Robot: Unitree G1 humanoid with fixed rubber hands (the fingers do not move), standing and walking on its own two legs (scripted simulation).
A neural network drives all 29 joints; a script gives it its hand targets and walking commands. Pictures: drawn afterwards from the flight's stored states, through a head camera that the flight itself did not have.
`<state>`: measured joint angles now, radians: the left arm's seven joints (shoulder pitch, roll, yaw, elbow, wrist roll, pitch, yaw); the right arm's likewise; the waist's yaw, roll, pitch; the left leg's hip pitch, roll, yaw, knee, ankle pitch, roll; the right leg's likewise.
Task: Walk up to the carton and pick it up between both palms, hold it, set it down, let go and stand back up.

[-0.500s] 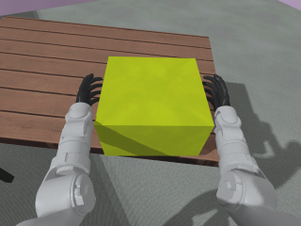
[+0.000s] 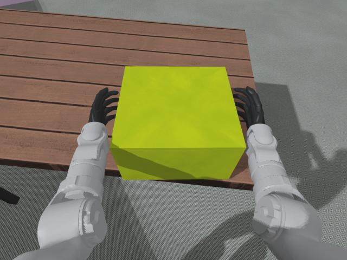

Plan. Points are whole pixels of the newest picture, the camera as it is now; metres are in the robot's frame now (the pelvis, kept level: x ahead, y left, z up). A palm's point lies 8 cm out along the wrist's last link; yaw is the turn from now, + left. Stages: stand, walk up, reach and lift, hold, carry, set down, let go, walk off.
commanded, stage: set down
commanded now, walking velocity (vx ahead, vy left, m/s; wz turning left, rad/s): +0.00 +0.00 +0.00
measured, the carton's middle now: (175, 121) +0.46 +0.00 +0.01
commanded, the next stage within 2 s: none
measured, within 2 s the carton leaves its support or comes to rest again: neither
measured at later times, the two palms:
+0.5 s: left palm (96, 123) +0.41 +0.19 +0.06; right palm (252, 123) +0.42 -0.18 +0.07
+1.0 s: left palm (97, 124) +0.41 +0.19 +0.06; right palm (251, 124) +0.42 -0.18 +0.06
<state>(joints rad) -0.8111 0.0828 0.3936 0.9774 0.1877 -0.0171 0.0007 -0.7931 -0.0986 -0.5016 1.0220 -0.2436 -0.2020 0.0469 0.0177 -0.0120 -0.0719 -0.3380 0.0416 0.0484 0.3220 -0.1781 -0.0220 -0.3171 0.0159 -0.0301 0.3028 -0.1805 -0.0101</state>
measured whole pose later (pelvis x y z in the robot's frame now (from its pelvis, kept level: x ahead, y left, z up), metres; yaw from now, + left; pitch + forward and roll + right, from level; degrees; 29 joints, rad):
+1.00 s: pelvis -0.01 +0.00 +0.00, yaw +0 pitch +12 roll +0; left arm -0.83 0.05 0.51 0.99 0.29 -0.11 -0.04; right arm -0.78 -0.05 -0.61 0.95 -0.36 -0.24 0.08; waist 0.03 -0.02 -0.04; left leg -0.35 0.03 0.05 0.30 -0.15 -0.01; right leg -0.35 0.00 -0.03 0.32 -0.18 -0.01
